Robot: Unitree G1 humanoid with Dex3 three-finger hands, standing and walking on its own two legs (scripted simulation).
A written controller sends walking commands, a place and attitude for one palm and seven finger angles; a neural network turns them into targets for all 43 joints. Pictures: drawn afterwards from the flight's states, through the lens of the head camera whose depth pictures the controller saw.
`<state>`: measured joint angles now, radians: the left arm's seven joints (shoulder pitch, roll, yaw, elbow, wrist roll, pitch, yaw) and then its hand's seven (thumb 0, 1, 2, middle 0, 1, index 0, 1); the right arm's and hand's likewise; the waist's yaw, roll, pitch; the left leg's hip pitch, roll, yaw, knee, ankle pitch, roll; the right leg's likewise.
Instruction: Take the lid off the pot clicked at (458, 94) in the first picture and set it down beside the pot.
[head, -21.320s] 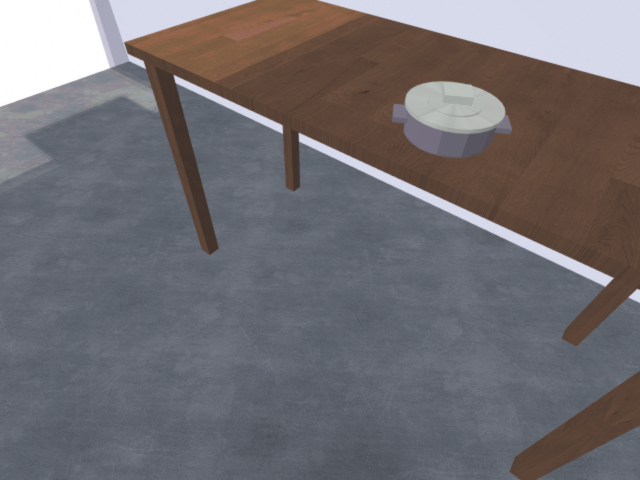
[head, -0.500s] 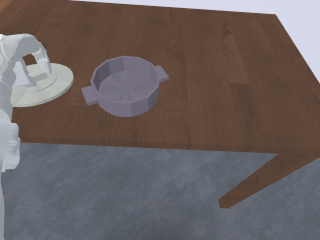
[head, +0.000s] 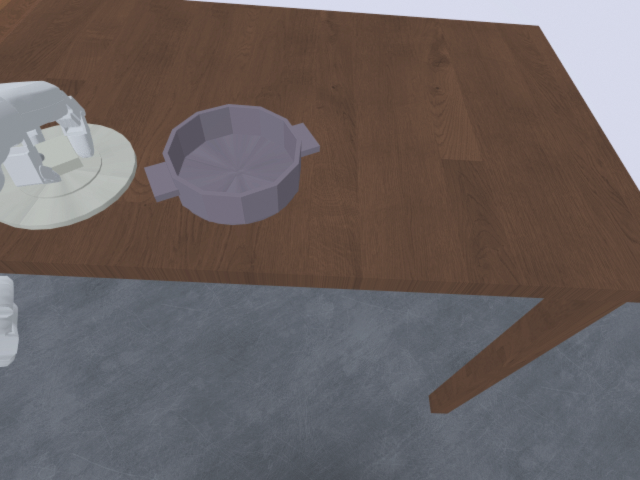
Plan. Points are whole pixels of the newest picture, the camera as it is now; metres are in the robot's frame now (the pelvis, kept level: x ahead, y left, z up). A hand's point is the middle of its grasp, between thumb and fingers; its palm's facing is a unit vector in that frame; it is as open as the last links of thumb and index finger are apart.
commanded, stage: open the fingers wide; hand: left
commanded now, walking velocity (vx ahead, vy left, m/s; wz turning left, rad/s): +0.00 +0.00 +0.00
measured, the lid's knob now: (52, 158) +0.49 +0.31 +0.11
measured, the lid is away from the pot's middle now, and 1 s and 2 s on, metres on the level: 0.22 0.23 0.23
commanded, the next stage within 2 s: raise the empty hand in 0.86 s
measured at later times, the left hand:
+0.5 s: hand (22, 152) +0.47 +0.32 +0.15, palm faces -0.40 -0.07 -0.91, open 9.5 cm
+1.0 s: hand (19, 149) +0.48 +0.33 +0.14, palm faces -0.40 -0.08 -0.92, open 11.2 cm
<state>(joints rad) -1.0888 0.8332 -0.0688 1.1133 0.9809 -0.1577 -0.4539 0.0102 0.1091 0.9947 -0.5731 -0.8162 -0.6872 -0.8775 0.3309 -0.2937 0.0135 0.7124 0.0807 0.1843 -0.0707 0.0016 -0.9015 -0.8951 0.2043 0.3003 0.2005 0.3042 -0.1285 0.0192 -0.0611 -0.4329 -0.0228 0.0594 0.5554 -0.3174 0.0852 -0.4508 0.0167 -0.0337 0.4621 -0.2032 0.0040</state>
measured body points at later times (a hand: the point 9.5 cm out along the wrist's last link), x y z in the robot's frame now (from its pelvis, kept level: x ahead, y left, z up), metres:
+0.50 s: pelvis -0.01 +0.01 -0.01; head +0.06 +0.03 +0.44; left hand +0.48 +0.32 +0.20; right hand +0.00 -0.27 -0.12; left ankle -0.03 +0.06 -0.73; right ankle +0.01 -0.13 -0.73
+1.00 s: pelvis +0.00 +0.03 -0.01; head +0.07 +0.05 +0.44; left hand +0.49 +0.33 +0.19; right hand +0.00 -0.25 -0.12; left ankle -0.03 +0.06 -0.73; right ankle +0.01 -0.13 -0.73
